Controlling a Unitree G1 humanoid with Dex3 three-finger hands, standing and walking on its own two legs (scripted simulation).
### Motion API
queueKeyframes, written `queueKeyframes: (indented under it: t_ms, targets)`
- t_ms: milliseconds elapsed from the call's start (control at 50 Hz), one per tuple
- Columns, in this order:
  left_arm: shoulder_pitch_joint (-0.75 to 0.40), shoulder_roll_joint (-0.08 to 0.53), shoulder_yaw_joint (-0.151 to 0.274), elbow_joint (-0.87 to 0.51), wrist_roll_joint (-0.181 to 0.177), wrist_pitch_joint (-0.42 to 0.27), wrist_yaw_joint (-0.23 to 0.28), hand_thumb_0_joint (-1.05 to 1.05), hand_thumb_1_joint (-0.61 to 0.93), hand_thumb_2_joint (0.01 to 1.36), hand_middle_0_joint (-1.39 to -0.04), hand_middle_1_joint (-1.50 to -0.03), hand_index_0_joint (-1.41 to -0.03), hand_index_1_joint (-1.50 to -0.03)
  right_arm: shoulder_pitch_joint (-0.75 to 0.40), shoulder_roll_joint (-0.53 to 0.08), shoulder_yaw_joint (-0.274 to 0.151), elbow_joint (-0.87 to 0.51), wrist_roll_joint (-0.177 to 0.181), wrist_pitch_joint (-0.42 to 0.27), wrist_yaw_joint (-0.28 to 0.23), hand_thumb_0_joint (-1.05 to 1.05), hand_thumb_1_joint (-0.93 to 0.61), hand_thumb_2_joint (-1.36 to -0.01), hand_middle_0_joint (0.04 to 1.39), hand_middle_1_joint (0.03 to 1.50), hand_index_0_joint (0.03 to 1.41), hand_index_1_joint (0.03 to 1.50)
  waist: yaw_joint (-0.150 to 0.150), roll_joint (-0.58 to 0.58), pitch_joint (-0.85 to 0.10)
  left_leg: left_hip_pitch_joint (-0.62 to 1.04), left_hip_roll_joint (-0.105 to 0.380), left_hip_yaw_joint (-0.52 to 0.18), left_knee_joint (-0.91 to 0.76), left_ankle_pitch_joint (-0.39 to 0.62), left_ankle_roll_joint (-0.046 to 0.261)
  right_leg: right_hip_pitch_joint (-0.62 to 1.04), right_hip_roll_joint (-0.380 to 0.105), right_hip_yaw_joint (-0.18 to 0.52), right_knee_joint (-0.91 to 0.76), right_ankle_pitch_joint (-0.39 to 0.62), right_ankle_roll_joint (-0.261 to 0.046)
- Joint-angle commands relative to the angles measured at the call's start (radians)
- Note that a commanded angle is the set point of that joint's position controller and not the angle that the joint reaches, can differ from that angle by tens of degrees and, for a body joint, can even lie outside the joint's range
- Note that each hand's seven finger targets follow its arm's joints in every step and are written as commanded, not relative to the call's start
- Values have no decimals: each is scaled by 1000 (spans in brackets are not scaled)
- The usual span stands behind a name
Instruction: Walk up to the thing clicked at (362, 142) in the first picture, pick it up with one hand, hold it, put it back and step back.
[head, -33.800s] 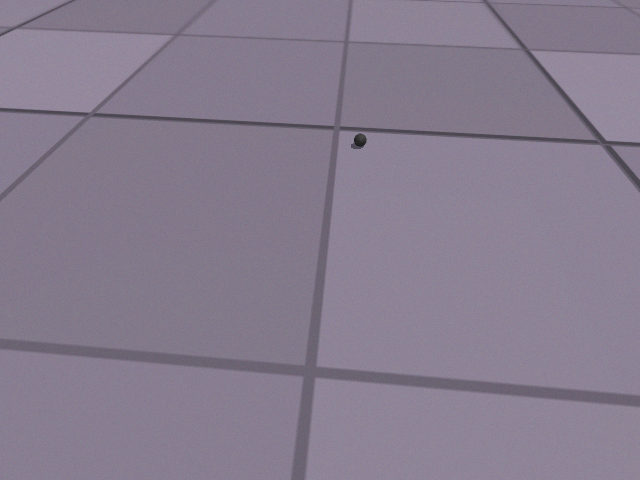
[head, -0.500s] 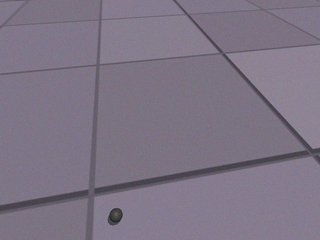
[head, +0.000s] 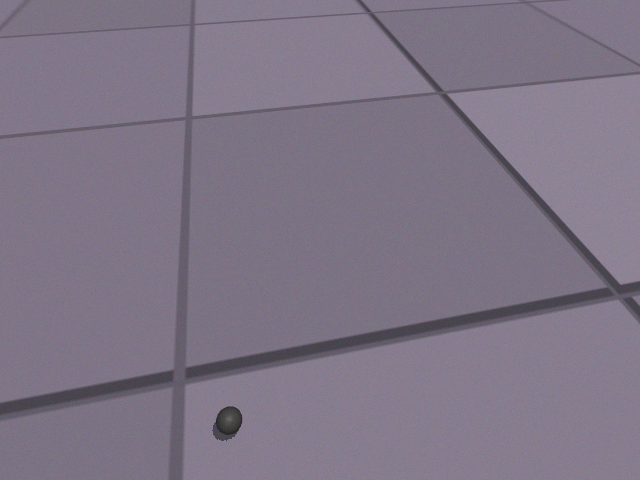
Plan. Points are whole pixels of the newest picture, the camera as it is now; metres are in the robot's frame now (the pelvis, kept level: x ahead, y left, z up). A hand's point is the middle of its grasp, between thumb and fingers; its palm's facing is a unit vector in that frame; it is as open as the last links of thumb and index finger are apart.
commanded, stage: step back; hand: left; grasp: from above
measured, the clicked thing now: (229, 420) +0.45 +0.27 -0.74
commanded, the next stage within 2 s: none
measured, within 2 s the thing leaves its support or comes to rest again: neither
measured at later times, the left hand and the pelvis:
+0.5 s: hand out of the picture +0.00 +0.25 -0.17, palm faces -0.04 -0.90 -0.44, open 7.3 cm; pelvis -0.09 -0.03 -0.04, yaw -3 degrees
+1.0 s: hand out of the picture -0.10 +0.27 -0.17, palm faces +0.05 -0.93 -0.37, open 7.3 cm; pelvis -0.21 +0.00 -0.02, yaw +2 degrees
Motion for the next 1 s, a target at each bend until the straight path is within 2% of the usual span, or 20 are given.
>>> queueKeyframes:
  t_ms: [0, 200, 240, 280, 360, 420, 440, 460, 480, 500, 580, 660, 700, 760, 820, 840, 860, 880, 900, 980]
  targets:
    - [-25, 264, 68, -114, -9, -9, 24, 0, 900, 900, -200, -300, -200, -300, -17, -242, -61, -102, 13, -2, -15, 0, -900, -900, 200, 300, 200, 300, -14, -13, -106, 10, 84, -81, 92, 330, 70, -38, -113, 100, 62, 403, -65]
    - [-39, 273, 71, -219, 10, 24, 13, 0, 900, 900, -200, -300, -200, -300, -13, -278, -95, -191, 5, 23, -8, 0, -900, -900, 200, 300, 200, 300, -19, 9, -148, -72, 108, -148, 176, 105, 154, -188, -84, 127, 251, 135, -117]
    - [-5, 244, 70, -218, 15, 32, 11, 0, 900, 900, -200, -300, -200, -300, -37, -321, -108, -213, -4, 22, -5, 0, -900, -900, 200, 300, 200, 300, -17, 157, -123, -151, 254, -288, 11, 91, 240, -185, 38, 13, 469, -111, -64]
    - [23, 243, 81, -224, 21, 44, 9, 0, 900, 900, -200, -300, -200, -300, -49, -364, -120, -250, -23, 11, -7, 0, -900, -900, 200, 300, 200, 300, -16, 218, -109, -230, 395, -414, -54, 172, 344, -214, 53, 61, 747, -402, -38]
    - [123, 238, 92, -209, 4, 38, 2, 0, 900, 900, -200, -300, -200, -300, -121, -318, -107, -298, -28, 6, -24, 0, -900, -900, 200, 300, 200, 300, 55, 177, -123, -195, 286, -229, 106, 251, 236, -198, -1, 77, 597, -329, -46]
    - [156, 224, 102, -205, 24, 6, 16, 0, 900, 900, -200, -300, -200, -300, -103, -282, -87, -285, -5, 30, -19, 0, -900, -900, 200, 300, 200, 300, 66, 79, -123, -142, 129, -111, 326, 149, 114, -100, -20, 77, 38, 37, -2]
    - [136, 279, 117, -211, 36, -1, 26, 0, 900, 900, -200, -300, -200, -300, -78, -243, -74, -283, 6, 35, -19, 0, -900, -900, 200, 300, 200, 300, 38, -71, -97, -259, 39, -66, 454, 1, 73, -31, -89, 232, 9, 217, 7]
    - [113, 355, 134, -236, 41, -4, 28, 0, 900, 900, -200, -300, -200, -300, -49, -187, -54, -299, 8, 36, -24, 0, -900, -900, 200, 300, 200, 300, 23, -274, -51, -474, -100, -64, 558, -362, 26, 12, -213, 436, 0, 339, -58]
    - [65, 360, 131, -267, 45, 0, 29, 0, 900, 900, -200, -300, -200, -300, -15, -204, -57, -282, 7, 47, -33, 0, -900, -900, 200, 300, 200, 300, 8, -185, -44, -412, -109, -158, 677, -419, 24, -93, -285, 410, -1, 342, -160]
    - [25, 413, 140, -298, 55, -6, 33, 0, 900, 900, -200, -300, -200, -300, -23, -228, -75, -281, 0, 46, -41, 0, -900, -900, 200, 300, 200, 300, 31, -250, -63, -345, -102, -193, 778, -440, 34, -227, -359, 527, -14, 337, -262]
    - [-69, 304, 124, -328, 37, -6, 35, 0, 900, 900, -200, -300, -200, -300, 42, -271, -83, -247, 14, 37, -38, 0, -900, -900, 200, 300, 200, 300, -26, -137, -63, -384, -158, -210, 881, -285, 15, -128, -214, 266, 73, 347, -186]
    - [89, 248, 116, -326, 27, -5, 46, 0, 900, 900, -200, -300, -200, -300, 5, -245, -62, -286, 6, 20, -49, 0, -900, -900, 200, 300, 200, 300, 59, -84, -126, -467, -135, -187, 747, -325, -3, 153, -241, 260, 154, 551, -216]
    - [108, 261, 123, -329, 27, 0, 54, 0, 900, 900, -200, -300, -200, -300, -3, -237, -62, -306, -2, 15, -50, 0, -900, -900, 200, 300, 200, 300, 76, -126, -142, -461, -92, -177, 640, -348, -5, 220, -292, 279, 175, 612, -246]
    - [108, 270, 123, -344, 20, 8, 56, 0, 900, 900, -200, -300, -200, -300, 41, -226, -67, -311, -9, 10, -45, 0, -900, -900, 200, 300, 200, 300, 62, -174, -171, -364, -44, -135, 388, -330, 16, 235, -290, 253, 231, 678, -232]
    - [14, 297, 108, -377, 10, 24, 43, 0, 900, 900, -200, -300, -200, -300, 149, -226, -90, -266, -19, 6, -32, 0, -900, -900, 200, 300, 200, 300, -18, -145, -186, -83, -57, -43, 57, 5, 38, 18, -210, 151, 305, 508, -145]
    - [6, 268, 100, -390, 7, 29, 38, 0, 900, 900, -200, -300, -200, -300, 140, -260, -105, -274, -26, 5, -31, 0, -900, -900, 200, 300, 200, 300, -16, -46, -190, -9, 12, -153, 65, 192, 64, -95, -141, 108, 345, 314, -87]
    - [22, 233, 94, -397, 2, 29, 36, 0, 900, 900, -200, -300, -200, -300, 119, -334, -121, -290, -35, 8, -27, 0, -900, -900, 200, 300, 200, 300, -11, 147, -193, 73, 187, -380, 46, 352, 146, -274, -5, 31, 493, 8, -35]
    - [-52, 239, 102, -400, 2, 31, 47, 0, 900, 900, -200, -300, -200, -300, 96, -393, -127, -301, -32, 11, -18, 0, -900, -900, 200, 300, 200, 300, -54, 276, -153, -40, 309, -500, -6, 358, 284, -316, 90, 42, 652, -435, -15]
    - [-54, 255, 110, -387, 18, 34, 56, 0, 900, 900, -200, -300, -200, -300, 78, -400, -130, -311, -36, 12, -21, 0, -900, -900, 200, 300, 200, 300, -67, 253, -116, -137, 350, -558, -22, 332, 339, -296, 98, 138, 803, -496, -7]
    - [80, 236, 109, -317, -1, 36, 45, 0, 900, 900, -200, -300, -200, -300, -39, -255, -87, -343, -30, 10, -32, 0, -900, -900, 200, 300, 200, 300, 39, 115, -53, -41, 173, -246, 55, 419, 207, -414, 124, 184, 943, -295, -19]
